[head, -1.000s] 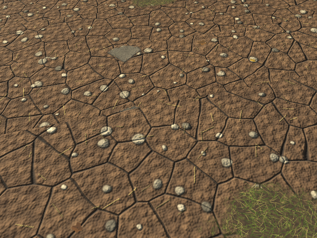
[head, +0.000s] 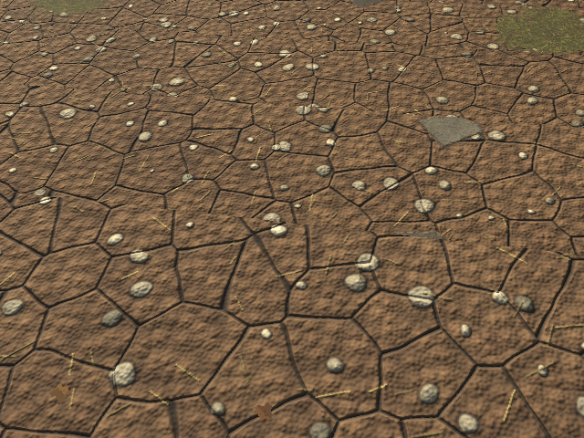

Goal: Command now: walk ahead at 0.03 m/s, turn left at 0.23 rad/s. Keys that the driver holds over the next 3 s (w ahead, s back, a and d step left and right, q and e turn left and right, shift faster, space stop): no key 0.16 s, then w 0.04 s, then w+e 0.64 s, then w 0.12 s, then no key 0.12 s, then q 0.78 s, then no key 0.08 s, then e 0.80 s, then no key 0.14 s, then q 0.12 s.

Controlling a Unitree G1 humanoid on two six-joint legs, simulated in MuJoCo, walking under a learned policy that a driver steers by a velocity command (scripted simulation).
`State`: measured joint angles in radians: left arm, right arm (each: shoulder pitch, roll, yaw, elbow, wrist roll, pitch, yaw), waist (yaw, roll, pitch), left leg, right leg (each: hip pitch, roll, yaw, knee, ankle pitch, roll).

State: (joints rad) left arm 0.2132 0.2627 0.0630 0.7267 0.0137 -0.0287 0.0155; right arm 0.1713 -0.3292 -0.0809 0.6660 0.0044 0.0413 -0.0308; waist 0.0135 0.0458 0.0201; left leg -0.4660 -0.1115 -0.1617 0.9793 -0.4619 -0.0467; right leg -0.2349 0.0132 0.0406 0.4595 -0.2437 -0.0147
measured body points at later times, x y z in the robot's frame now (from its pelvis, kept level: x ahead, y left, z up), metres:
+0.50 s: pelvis +0.07 -0.02 -0.01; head +0.08 -0.04 +0.44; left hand +0.24 +0.25 -0.10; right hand +0.10 -0.31 -0.13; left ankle +0.00 +0.15 -0.74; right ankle +0.11 -0.12 -0.73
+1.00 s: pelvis +0.32 -0.08 -0.01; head +0.35 -0.11 +0.43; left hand +0.39 +0.20 -0.13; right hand +0.50 -0.37 -0.08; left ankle +0.50 -0.01 -0.73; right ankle +0.12 -0.12 -0.74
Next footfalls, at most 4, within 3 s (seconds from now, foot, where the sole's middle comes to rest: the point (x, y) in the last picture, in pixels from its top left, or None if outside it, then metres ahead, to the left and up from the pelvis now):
0.18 left None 0.04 0.15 -0.78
0.54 right None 0.15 -0.13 -0.78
1.00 left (340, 419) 0.53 -0.03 -0.78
1.40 right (442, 428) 0.51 -0.25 -0.78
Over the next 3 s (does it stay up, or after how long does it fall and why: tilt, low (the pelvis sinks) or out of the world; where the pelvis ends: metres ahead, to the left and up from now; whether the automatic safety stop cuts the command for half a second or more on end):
stays up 0.54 -0.14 0.00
